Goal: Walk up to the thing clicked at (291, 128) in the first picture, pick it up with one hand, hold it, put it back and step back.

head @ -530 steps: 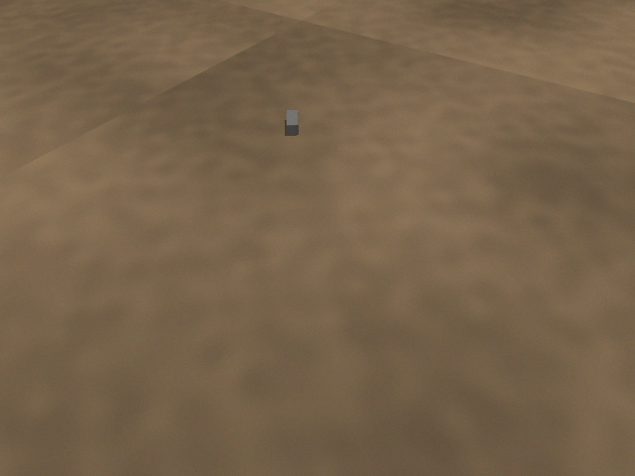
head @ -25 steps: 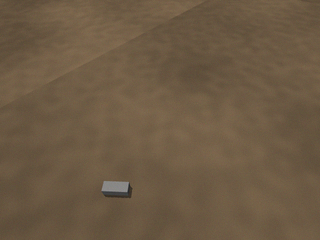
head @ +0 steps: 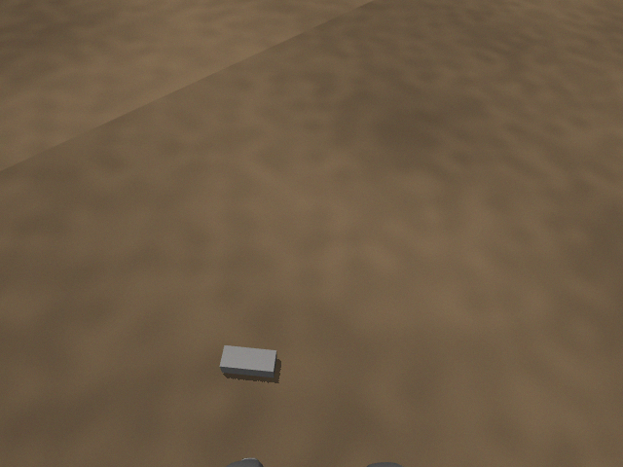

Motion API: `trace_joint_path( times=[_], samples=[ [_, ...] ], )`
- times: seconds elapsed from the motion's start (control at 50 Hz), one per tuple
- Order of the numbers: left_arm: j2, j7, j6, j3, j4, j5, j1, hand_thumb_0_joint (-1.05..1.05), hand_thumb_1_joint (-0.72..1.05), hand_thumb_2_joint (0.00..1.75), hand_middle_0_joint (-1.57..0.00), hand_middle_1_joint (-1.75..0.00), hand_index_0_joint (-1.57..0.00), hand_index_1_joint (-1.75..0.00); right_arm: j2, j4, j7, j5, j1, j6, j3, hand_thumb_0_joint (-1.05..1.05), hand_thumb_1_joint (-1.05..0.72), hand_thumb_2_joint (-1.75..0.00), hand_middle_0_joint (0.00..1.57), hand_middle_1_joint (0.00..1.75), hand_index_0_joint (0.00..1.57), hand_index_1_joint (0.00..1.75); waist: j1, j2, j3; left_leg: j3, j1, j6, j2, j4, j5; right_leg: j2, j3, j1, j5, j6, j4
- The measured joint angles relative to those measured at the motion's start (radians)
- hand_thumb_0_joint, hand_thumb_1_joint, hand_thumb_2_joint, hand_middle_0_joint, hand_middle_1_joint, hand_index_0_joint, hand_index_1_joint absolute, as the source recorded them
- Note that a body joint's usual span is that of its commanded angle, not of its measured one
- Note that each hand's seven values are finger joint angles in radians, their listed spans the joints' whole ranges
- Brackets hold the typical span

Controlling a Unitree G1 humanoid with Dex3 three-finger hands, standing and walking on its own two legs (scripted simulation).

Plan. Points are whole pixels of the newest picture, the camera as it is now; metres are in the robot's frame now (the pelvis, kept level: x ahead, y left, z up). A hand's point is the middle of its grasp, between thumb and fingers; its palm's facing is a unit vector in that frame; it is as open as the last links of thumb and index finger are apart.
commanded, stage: walk up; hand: left
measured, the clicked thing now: (249, 361) +0.50 +0.18 -0.73
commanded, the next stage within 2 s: stand in 1.84 s
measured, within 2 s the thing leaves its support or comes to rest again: neither
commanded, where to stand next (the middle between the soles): +0.04 -0.06 m, yaw -4 degrees
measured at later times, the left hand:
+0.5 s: hand out of the picture +0.14 +0.21 -0.15, palm faces -0.15 -0.90 -0.41, open 7.4 cm
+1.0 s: hand out of the picture +0.11 +0.18 -0.14, palm faces -0.05 -0.94 -0.35, open 7.4 cm
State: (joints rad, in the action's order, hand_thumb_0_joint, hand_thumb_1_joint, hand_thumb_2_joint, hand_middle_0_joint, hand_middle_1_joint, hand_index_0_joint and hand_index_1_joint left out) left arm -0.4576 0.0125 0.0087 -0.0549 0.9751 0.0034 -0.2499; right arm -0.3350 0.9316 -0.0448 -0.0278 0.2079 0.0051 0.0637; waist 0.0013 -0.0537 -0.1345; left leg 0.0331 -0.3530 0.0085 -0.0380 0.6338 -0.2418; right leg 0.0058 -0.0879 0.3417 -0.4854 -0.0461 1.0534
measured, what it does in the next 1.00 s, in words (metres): steps on the spot: right foot, then left foot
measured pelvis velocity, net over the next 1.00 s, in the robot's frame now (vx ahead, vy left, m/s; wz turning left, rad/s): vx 0.00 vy -0.07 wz -0.05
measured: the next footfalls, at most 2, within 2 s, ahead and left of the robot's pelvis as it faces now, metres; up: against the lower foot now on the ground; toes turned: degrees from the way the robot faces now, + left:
right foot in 0.40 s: +0.07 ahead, -0.18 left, +0.00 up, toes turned -4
left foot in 0.72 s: +0.05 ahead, +0.06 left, +0.00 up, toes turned -5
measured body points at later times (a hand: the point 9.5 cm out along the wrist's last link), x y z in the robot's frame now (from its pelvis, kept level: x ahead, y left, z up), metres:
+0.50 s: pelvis +0.02 -0.06 -0.02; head +0.08 -0.07 +0.43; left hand +0.15 +0.25 -0.13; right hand +0.09 -0.40 -0.13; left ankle +0.04 +0.10 -0.69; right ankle +0.03 -0.18 -0.72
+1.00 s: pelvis +0.00 -0.07 +0.00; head +0.01 -0.07 +0.45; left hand +0.11 +0.23 -0.11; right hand +0.07 -0.38 -0.12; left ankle +0.01 +0.06 -0.72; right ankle +0.03 -0.18 -0.72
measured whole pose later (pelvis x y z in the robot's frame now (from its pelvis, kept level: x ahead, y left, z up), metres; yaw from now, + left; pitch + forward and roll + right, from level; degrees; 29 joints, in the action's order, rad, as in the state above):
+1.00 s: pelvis +0.00 -0.07 +0.00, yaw -3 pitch -3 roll +1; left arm -0.36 -0.01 0.00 -0.01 0.99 0.00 -0.13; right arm -0.37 0.97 -0.01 0.00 0.16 0.00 0.01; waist 0.00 -0.01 -0.08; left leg -0.04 -0.22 -0.01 0.01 0.58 -0.31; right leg 0.01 0.02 0.27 -0.27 -0.02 0.60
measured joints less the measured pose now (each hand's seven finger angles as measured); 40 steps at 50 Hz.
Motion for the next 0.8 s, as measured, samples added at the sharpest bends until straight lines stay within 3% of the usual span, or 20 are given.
trace_joint_path(
  times=[0.14,0.26,0.4,0.44,0.5,0.54,0.6,0.68,0.72,0.74,0.8],
  samples=[
    [0.038,-0.016,0.04,0.001,-0.02,0.013,0.002,0.01,0.91,0.9,-0.2,-0.3,-0.2,-0.3,0.014,-0.034,0.043,0.017,0.019,-0.046,-0.016,0.01,-0.9,-0.9,0.21,0.3,0.21,0.3,-0.006,-0.011,-0.001,0.05,0.076,0.018,0.012,-0.065,-0.01,-0.042,-0.034,0.086,0.034,0.028,-0.004],
    [0.027,-0.028,0.061,-0.017,-0.078,0.016,0.044,0.01,0.91,0.9,-0.2,-0.3,-0.2,-0.3,-0.022,-0.073,0.075,0.02,0.003,-0.049,-0.005,0.01,-0.9,-0.9,0.21,0.3,0.21,0.3,-0.01,-0.007,-0.046,0.066,0.066,0.002,-0.022,-0.017,-0.042,-0.031,-0.053,0.136,0.048,0.037,0.001],
    [0.02,-0.038,0.043,-0.024,-0.119,0.009,0.067,0.01,0.91,0.9,-0.2,-0.3,-0.2,-0.3,-0.089,-0.113,0.071,0.014,-0.016,-0.011,0.005,0.01,-0.9,-0.9,0.21,0.3,0.21,0.3,-0.003,0.022,-0.037,0.062,-0.018,-0.044,-0.091,0.137,-0.12,0.011,0.041,0.024,0.104,0.03,-0.269],
    [0.045,-0.035,0.028,-0.026,-0.114,0.017,0.073,0.01,0.91,0.9,-0.2,-0.3,-0.2,-0.3,-0.112,-0.109,0.071,0.02,-0.038,0.007,0.011,0.01,-0.9,-0.9,0.21,0.3,0.21,0.3,0.007,0.079,-0.047,0.017,-0.053,-0.021,-0.124,0.227,-0.167,-0.028,0.071,0.013,0.083,0.045,-0.268],
    [0.071,-0.034,0.016,-0.006,-0.122,0.026,0.07,0.01,0.91,0.9,-0.2,-0.3,-0.2,-0.3,-0.108,-0.093,0.083,0.028,-0.052,0.027,0.008,0.01,-0.9,-0.9,0.2,0.3,0.2,0.3,-0.002,0.078,-0.038,-0.056,-0.096,-0.003,-0.026,0.397,-0.332,-0.022,0.057,0.027,0.082,0.031,-0.25],
    [0.088,-0.029,0.014,0.006,-0.126,0.027,0.069,0.01,0.91,0.9,-0.2,-0.3,-0.2,-0.3,-0.103,-0.082,0.082,0.04,-0.056,0.023,0.0,0.01,-0.91,-0.9,0.2,0.3,0.2,0.3,-0.006,0.079,-0.028,-0.078,-0.109,0.002,0.02,0.468,-0.354,-0.02,0.049,0.025,0.102,0.023,-0.278],
    [0.102,-0.017,0.007,0.015,-0.135,0.026,0.082,0.01,0.9,0.9,-0.2,-0.3,-0.2,-0.3,-0.089,-0.073,0.079,0.049,-0.04,0.009,-0.014,0.01,-0.91,-0.9,0.2,0.3,0.2,0.3,-0.004,0.081,-0.014,-0.093,-0.094,-0.004,0.052,0.454,-0.323,-0.017,0.06,0.02,0.123,0.018,-0.313],
    [0.102,-0.006,-0.01,0.022,-0.15,0.022,0.099,0.01,0.9,0.9,-0.2,-0.3,-0.2,-0.3,-0.065,-0.046,0.071,0.039,-0.019,0.002,-0.033,0.01,-0.91,-0.9,0.2,0.3,0.2,0.3,-0.004,0.074,0.0,-0.082,-0.018,-0.01,0.048,0.265,-0.304,-0.015,0.087,0.021,0.128,0.014,-0.321],
    [0.094,-0.006,-0.01,0.024,-0.151,0.012,0.11,0.01,0.9,0.9,-0.21,-0.3,-0.2,-0.3,-0.053,-0.035,0.066,0.03,-0.011,-0.005,-0.037,0.01,-0.91,-0.9,0.2,0.3,0.2,0.3,0.0,0.06,0.002,-0.065,0.038,-0.004,0.046,0.121,-0.234,-0.006,0.101,0.029,0.118,0.017,-0.3],
    [0.086,-0.006,-0.007,0.024,-0.147,0.005,0.119,0.01,0.9,0.9,-0.2,-0.3,-0.2,-0.3,-0.041,-0.026,0.065,0.025,-0.012,-0.01,-0.036,0.01,-0.91,-0.9,0.2,0.3,0.2,0.3,0.001,0.038,-0.003,-0.059,0.059,-0.007,0.058,0.07,-0.149,0.007,0.098,0.032,0.11,0.021,-0.282],
    [0.081,-0.004,0.007,0.021,-0.113,-0.01,0.131,0.01,0.9,0.9,-0.2,-0.3,-0.2,-0.3,-0.016,-0.01,0.055,0.013,-0.009,-0.019,-0.045,0.01,-0.9,-0.9,0.2,0.3,0.2,0.3,-0.006,-0.002,0.002,-0.043,0.084,-0.011,0.073,0.037,-0.121,0.019,0.072,0.021,0.091,0.025,-0.284]
  ],
)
